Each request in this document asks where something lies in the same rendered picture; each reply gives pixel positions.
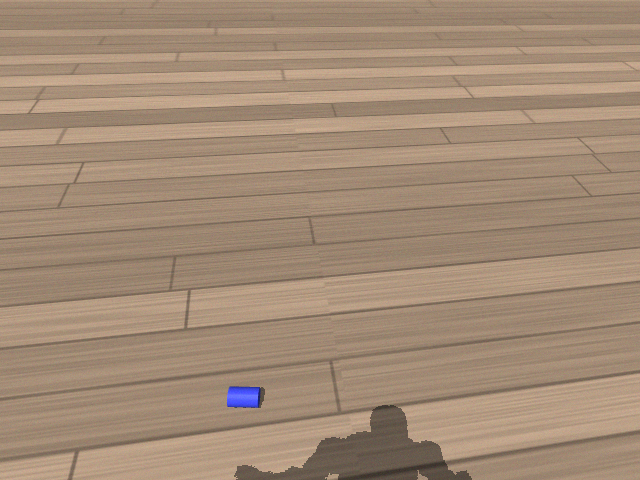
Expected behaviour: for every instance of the can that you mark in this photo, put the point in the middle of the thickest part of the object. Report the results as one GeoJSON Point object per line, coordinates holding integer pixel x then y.
{"type": "Point", "coordinates": [243, 397]}

